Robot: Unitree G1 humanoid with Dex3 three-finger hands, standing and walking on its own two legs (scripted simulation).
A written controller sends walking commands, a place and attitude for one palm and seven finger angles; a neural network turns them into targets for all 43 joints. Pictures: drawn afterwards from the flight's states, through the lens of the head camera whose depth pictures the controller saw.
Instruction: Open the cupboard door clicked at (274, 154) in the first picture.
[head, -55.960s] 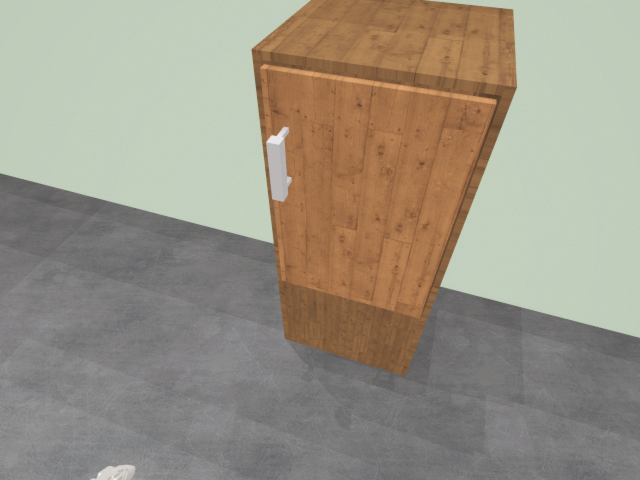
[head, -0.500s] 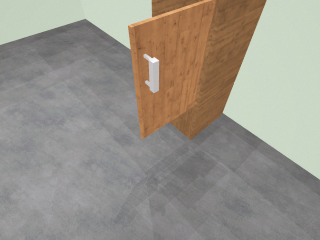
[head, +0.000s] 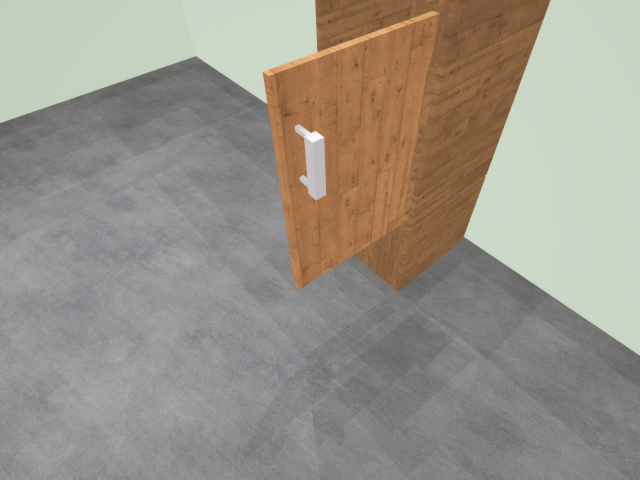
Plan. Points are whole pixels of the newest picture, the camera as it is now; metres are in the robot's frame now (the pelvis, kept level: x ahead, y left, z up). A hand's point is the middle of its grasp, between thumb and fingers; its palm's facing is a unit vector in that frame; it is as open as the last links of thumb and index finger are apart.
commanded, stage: let the arm hang, fingers relaxed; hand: left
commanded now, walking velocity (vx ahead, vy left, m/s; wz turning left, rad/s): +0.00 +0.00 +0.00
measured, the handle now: (308, 161) +0.64 +0.06 +0.03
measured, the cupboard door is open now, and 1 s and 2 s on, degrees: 87 87 87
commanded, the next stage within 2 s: look to check the result in 0.30 s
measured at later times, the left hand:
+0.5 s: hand out of the picture +0.10 +0.22 -0.15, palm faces -0.03 -0.95 -0.32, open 7.4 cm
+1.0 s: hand out of the picture +0.12 +0.21 -0.15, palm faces -0.03 -0.95 -0.33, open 7.4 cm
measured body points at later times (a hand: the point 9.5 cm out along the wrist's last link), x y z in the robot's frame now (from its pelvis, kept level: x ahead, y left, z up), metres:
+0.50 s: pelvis +0.03 -0.01 +0.01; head +0.05 -0.03 +0.45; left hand +0.10 +0.27 -0.13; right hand +0.09 -0.30 -0.15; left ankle +0.05 +0.12 -0.74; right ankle +0.01 -0.11 -0.74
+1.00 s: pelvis +0.04 -0.02 +0.01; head +0.06 -0.03 +0.46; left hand +0.12 +0.26 -0.13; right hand +0.11 -0.30 -0.14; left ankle +0.05 +0.12 -0.74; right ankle +0.01 -0.11 -0.74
